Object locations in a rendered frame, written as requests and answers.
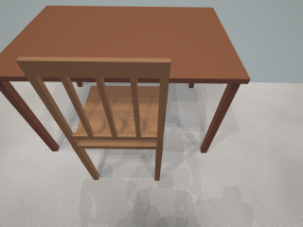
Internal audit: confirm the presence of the table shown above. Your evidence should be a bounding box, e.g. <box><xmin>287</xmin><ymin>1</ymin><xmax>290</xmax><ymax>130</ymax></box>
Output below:
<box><xmin>0</xmin><ymin>6</ymin><xmax>250</xmax><ymax>153</ymax></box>

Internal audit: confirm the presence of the chair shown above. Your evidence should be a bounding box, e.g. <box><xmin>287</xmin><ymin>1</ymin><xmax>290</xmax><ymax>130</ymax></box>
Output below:
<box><xmin>16</xmin><ymin>57</ymin><xmax>171</xmax><ymax>181</ymax></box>

